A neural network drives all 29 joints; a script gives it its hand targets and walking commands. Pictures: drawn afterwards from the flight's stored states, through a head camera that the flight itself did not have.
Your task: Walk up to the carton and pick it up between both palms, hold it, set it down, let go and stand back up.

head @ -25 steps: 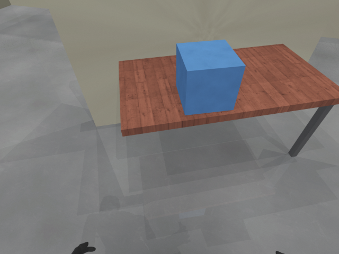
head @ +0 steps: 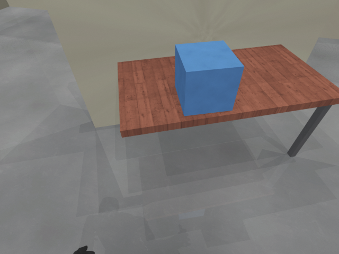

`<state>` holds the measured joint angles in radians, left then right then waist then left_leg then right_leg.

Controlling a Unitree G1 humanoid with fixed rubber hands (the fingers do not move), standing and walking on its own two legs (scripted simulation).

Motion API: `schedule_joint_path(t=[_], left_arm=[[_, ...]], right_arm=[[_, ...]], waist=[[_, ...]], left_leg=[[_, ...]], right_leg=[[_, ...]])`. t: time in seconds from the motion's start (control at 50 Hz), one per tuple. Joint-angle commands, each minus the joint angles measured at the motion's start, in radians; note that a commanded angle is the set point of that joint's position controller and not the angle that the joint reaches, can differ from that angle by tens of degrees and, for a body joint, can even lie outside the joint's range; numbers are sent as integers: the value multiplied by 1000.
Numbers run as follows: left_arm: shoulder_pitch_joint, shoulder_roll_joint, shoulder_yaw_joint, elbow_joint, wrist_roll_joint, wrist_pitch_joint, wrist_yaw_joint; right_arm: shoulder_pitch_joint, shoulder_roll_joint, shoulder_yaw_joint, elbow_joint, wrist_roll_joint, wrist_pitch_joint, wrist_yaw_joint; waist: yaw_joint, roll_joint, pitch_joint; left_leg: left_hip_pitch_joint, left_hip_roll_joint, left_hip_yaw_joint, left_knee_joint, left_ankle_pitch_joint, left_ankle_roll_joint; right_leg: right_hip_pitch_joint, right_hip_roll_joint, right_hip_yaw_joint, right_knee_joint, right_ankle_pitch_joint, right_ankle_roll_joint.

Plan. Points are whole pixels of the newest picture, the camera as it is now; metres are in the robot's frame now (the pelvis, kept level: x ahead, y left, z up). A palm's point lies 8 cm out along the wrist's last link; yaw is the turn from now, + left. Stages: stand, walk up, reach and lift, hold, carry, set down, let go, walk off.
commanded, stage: walk up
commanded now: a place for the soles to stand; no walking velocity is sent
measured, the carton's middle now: (204, 77) +0.92 -0.11 -0.08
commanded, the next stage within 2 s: none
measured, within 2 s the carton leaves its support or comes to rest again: neither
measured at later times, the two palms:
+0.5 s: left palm out of the picture +0.13 +0.15 -0.09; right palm out of the picture +0.19 -0.40 -0.11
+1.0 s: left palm (138, 200) +0.30 +0.12 -0.11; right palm (318, 175) +0.39 -0.42 -0.08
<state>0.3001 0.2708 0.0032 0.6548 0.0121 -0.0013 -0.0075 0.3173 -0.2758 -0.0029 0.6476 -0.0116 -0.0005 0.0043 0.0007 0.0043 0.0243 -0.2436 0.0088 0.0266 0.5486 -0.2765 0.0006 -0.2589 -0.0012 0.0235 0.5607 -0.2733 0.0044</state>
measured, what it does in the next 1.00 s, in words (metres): walks ahead: right foot, then left foot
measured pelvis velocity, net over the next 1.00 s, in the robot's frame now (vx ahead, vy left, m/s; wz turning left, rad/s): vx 0.28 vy -0.15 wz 0.19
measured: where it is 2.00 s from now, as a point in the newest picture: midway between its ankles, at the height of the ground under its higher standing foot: (215, 231)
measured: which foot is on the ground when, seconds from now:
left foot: down 0.00-0.34, up 0.36-0.76, down 0.78-1.00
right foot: down 0.00-0.04, up 0.06-0.32, down 0.34-0.78, up 0.80-1.00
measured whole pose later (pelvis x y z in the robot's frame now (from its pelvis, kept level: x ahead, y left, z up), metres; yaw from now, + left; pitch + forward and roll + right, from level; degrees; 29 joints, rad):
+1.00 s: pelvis +0.28 -0.15 +0.00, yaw +11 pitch -3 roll +1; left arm 0.38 0.32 0.04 0.63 0.05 0.03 -0.07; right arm 0.41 -0.28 -0.04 0.64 -0.05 -0.05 -0.04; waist -0.01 -0.06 0.07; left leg -0.22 0.01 0.01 0.51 -0.24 0.03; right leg -0.54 -0.10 -0.01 1.07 -0.34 0.03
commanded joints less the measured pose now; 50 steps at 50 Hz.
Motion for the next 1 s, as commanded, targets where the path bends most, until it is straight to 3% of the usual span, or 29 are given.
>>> schedule_joint_path(t=[0.0,0.02,0.04,0.06,0.1,0.16,0.24,0.28,0.3,0.32,0.34,0.36,0.38,0.42,0.44,0.48,0.52,0.6,0.64,0.68,0.72,0.74,0.76,0.78,0.8,0.84,0.88,0.9,0.98], left_arm=[[-21,121,75,-115,63,-9,-33],[-38,91,71,-134,60,-4,-44],[-59,94,71,-148,57,-1,-53],[-74,112,77,-162,52,-4,-57],[-57,114,84,-159,52,-7,-62],[-34,82,86,-145,45,-8,-81],[0,83,97,-133,34,-9,-81],[126,110,114,-98,35,-19,-62],[219,141,129,-65,38,-26,-47],[325,196,142,-37,44,-34,-31],[357,267,135,-59,55,-46,-18],[246,329,142,-81,35,-37,-8],[161,306,129,-83,12,-34,-4],[106,222,104,-69,33,-31,3],[90,186,90,-62,40,-33,6],[119,155,74,-30,41,-43,5],[139,157,72,-7,38,-50,3],[207,166,69,25,31,-48,-6],[231,186,72,30,30,-42,-10],[225,206,69,28,27,-32,-12],[196,191,49,13,27,-25,-14],[209,154,30,0,27,-26,-16],[262,93,12,-41,33,-24,-21],[260,166,43,-55,40,4,-17],[191,203,56,-72,54,28,-16],[113,165,53,-105,46,34,-26],[190,137,56,-75,39,28,-42],[208,119,56,-63,38,25,-51],[134,79,52,-80,31,19,-79]], right_arm=[[205,-209,-103,-41,-46,-34,-11],[213,-245,-119,-27,-52,-33,-23],[208,-244,-123,-20,-61,-36,-36],[208,-223,-115,-11,-63,-45,-46],[177,-196,-104,2,-62,-62,-52],[96,-196,-108,7,-49,-78,-43],[55,-208,-117,-5,-44,-71,-22],[53,-200,-109,-14,-49,-58,-17],[90,-152,-92,-17,-55,-48,-16],[154,-78,-65,-28,-56,-40,-11],[145,-14,-36,-91,-50,-36,-11],[153,-81,-62,-120,-40,-22,-25],[89,-129,-71,-139,-46,-12,-27],[135,-144,-78,-84,-27,-7,-19],[174,-133,-79,-59,-20,-10,-10],[184,-100,-77,-50,-23,-16,8],[129,-77,-72,-83,-25,-18,14],[-7,-53,-70,-142,-27,-31,15],[-39,-47,-74,-162,-29,-35,11],[-27,-48,-82,-173,-30,-43,3],[116,-74,-98,-141,-36,-55,-14],[227,-114,-110,-117,-50,-59,-25],[325,-209,-131,-116,-74,-60,-40],[324,-246,-141,-110,-55,-43,-58],[279,-220,-134,-107,-37,-34,-70],[173,-177,-110,-110,-32,-42,-68],[84,-144,-90,-106,-33,-60,-56],[70,-147,-89,-95,-36,-68,-51],[59,-168,-96,-67,-38,-83,-43]], waist=[[-49,47,4],[-70,126,98],[-85,110,156],[-86,60,178],[-59,42,105],[-30,140,34],[6,176,63],[63,93,40],[96,-34,15],[135,-216,-40],[148,-372,-31],[87,-296,38],[64,-191,157],[19,-105,199],[1,-104,160],[5,-103,105],[24,-120,106],[77,-119,102],[85,-112,89],[60,-91,79],[-25,-27,27],[-82,39,-58],[-116,232,-161],[-111,148,-155],[-103,47,-69],[-67,23,120],[-1,62,121],[12,90,100],[10,147,87]], left_leg=[[102,217,-409,-237,-600,169],[145,345,-576,-337,-658,248],[175,401,-646,-360,-600,292],[181,390,-633,-365,-535,286],[165,326,-504,-354,-434,233],[66,217,-284,-338,-293,186],[-148,189,-173,-262,-296,179],[-264,171,-152,-122,-371,158],[-318,115,-125,54,-402,131],[-362,17,-46,363,-407,88],[-499,-64,-72,644,-431,40],[-530,-31,-144,728,-381,31],[-539,23,-171,768,-277,19],[-486,64,-135,688,-126,4],[-416,68,-127,601,-89,3],[-319,40,-94,548,-41,-12],[-336,41,-69,432,-14,-16],[-306,20,-8,196,42,5],[-247,-4,22,136,45,19],[-134,-20,31,77,47,41],[101,-52,28,-4,97,72],[291,23,-93,-5,55,114],[465,321,-542,-84,-65,224],[410,454,-808,-212,-237,332],[292,444,-787,-246,-354,337],[100,354,-550,-260,-188,286],[-23,252,-344,-274,-40,226],[-53,220,-288,-276,8,221],[-91,188,-174,-257,-20,215]], right_leg=[[-249,3,-28,145,-388,-40],[-421,-7,-59,298,-309,-22],[-541,-69,7,368,-259,-17],[-587,-96,46,387,-206,-11],[-516,-115,62,370,-127,5],[-314,-93,13,302,-18,18],[-56,-80,-34,165,5,-2],[157,-50,-76,91,26,-21],[270,-21,-82,74,-31,-27],[352,-75,4,4,-178,-47],[299,-316,433,-202,-428,-103],[136,-454,742,-422,-666,-219],[5,-457,750,-475,-727,-253],[-30,-352,443,-366,-473,-213],[-31,-299,296,-337,-336,-189],[-41,-250,159,-331,-169,-179],[2,-249,108,-325,-107,-200],[91,-239,44,-279,-10,-194],[105,-249,30,-237,60,-193],[59,-263,17,-172,110,-192],[-42,-216,-52,26,167,-151],[-144,-163,-116,253,156,-102],[-352,-49,-175,580,-156,-31],[-414,-35,-78,697,-349,-13],[-440,-74,-13,765,-311,-16],[-473,-111,19,741,-185,3],[-348,-121,24,617,-105,22],[-304,-113,3,589,-76,30],[-240,-134,-13,345,24,25]])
